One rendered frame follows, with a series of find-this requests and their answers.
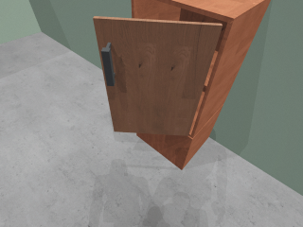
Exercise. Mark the handle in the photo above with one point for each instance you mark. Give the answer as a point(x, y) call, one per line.
point(107, 60)

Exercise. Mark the cupboard door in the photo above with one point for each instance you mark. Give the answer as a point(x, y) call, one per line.
point(160, 71)

